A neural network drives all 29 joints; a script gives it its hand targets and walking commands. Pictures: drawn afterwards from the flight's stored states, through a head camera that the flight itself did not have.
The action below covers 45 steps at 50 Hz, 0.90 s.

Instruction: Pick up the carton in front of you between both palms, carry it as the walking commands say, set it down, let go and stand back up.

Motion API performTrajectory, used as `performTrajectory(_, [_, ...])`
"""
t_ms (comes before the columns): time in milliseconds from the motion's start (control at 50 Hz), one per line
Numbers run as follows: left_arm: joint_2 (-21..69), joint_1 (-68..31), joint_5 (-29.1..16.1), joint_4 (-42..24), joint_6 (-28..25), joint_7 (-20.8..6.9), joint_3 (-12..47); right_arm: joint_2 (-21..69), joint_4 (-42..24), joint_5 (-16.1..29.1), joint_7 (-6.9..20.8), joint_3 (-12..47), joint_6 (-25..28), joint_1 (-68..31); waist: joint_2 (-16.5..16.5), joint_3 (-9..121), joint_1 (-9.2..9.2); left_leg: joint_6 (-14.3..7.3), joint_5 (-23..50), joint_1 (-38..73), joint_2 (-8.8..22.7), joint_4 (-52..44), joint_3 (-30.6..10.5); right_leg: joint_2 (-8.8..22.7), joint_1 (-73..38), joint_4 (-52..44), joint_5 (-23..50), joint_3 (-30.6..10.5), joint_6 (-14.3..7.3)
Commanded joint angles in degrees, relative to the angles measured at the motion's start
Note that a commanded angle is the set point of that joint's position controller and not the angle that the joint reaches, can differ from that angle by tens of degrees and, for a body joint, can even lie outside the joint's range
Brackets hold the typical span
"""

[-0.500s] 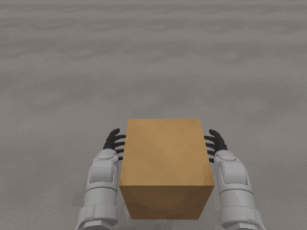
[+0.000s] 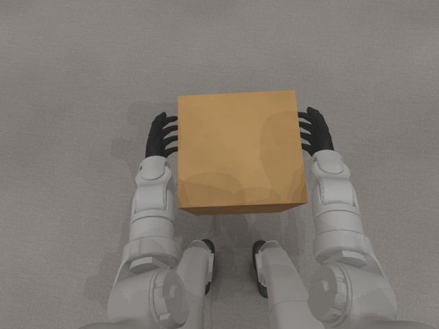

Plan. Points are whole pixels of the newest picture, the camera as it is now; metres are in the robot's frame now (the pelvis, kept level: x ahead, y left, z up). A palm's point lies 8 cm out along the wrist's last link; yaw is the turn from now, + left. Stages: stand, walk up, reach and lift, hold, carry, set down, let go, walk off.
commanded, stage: set down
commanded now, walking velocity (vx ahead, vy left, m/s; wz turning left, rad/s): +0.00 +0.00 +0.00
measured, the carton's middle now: (237, 163) +0.39 +0.00 -0.16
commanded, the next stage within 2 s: none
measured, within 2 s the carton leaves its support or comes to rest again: neither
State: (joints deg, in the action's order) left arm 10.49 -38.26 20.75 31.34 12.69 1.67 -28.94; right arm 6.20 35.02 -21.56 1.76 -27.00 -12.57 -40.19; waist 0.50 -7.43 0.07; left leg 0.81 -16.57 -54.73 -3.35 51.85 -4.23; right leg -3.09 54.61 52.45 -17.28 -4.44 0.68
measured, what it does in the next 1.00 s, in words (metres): lowers itself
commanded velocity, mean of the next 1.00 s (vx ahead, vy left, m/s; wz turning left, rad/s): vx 0.00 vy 0.00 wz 0.00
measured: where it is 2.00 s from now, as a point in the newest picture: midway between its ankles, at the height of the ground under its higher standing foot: (233, 278)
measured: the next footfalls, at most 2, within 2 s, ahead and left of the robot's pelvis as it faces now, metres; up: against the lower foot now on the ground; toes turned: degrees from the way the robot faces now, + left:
none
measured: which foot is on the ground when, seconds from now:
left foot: down 0.00-1.00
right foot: down 0.00-1.00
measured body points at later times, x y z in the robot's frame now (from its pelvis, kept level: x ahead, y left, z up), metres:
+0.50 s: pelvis +0.01 -0.01 -0.12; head +0.25 -0.02 +0.25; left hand +0.44 +0.15 -0.22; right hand +0.46 -0.16 -0.22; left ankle +0.07 +0.12 -0.68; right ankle +0.07 -0.12 -0.68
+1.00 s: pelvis -0.03 -0.01 -0.25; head +0.29 -0.02 +0.06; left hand +0.46 +0.14 -0.38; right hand +0.50 -0.16 -0.38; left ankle +0.07 +0.12 -0.68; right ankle +0.07 -0.12 -0.68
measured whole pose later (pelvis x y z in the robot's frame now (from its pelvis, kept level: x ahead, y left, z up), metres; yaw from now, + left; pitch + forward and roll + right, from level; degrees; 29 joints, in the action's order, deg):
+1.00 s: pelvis -0.03 -0.01 -0.25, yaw +1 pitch +46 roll +2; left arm 2.0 -61.5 8.6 39.5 12.4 8.3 -28.7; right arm -8.5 50.8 -9.2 -2.1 -18.9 -12.6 -68.8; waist 0.6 1.1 -0.7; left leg 4.8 -29.8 -122.4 -7.9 106.4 -3.8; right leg -8.0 123.0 108.0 -30.3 -4.8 2.7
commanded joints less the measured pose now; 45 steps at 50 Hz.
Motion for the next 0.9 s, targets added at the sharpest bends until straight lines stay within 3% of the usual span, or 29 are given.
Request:
performTrajectory(0, [49.99,-31.92,-10.24,-0.13,-5.18,-9.84,36.33,50.06,-1.34,10.77,10.41,34.25,5.14,-30.76,-1.09,62.94,0.01,1.13,19.54,18.35,-5.06,3.95,2.56,-5.17,-15.51,3.31,19.66,2.69,-0.1])
performTrajectory(60, [51.11,-30.88,-13.1,-3.41,-4.51,-9.45,41.69,51.18,-4.58,13.89,10.13,39.53,4.43,-29.86,-1.2,73.22,0.02,1.65,22.71,13.91,-5.44,8.49,2.89,-5.5,-12.81,8.12,23.56,2.85,0.51])
performTrajectory(120, [51.44,-28.94,-13.39,-2.73,-2.49,-9.85,42.13,51.66,-3.64,14.51,10.48,40.62,2.22,-27.92,-1.69,71.89,-0.31,1.76,18.71,6.73,-5.75,11.22,3.55,-5.62,-6.85,10.4,20.23,3.13,1.23])
performTrajectory(220, [50.53,-28.47,-12.43,1.68,0.39,-10.85,38.37,50.87,1.02,13.36,10.93,37.35,-0.63,-27.51,-2.17,64.31,-0.69,1.44,11.38,-5.05,-5.89,14.49,4.28,-5.64,2.28,13.34,13.47,3.03,1.0])
performTrajectory(360, [47.58,-32.05,-12.31,5.68,-0.89,-9.58,33.92,47.98,6.22,12.38,9.28,32.91,0.48,-30.18,-2.25,63.51,-0.51,1.7,10.15,-16.2,-6.6,20.92,4.66,-5.87,11.75,19.55,13.11,3.04,1.04])
performTrajectory(640, [43.44,-46.13,-16.05,4.1,-2.8,-4.78,34.16,42.47,6.93,16.2,5.77,34.22,2.44,-44.2,-2.71,73.31,-0.52,3.15,4.03,-26.49,-7.66,35.49,7.27,-6.97,22.36,33.8,6.31,5.19,1.54])
performTrajectory(880, [40.19,-58.6,-16.84,6.34,-1.54,-3.89,30.03,38.37,12.86,17.15,6.57,30.8,1.08,-55.26,-2.49,71.01,-0.58,3.24,-0.94,-33.39,-7.45,44.92,8.97,-6.7,32.74,42.86,0.11,6.59,1.11])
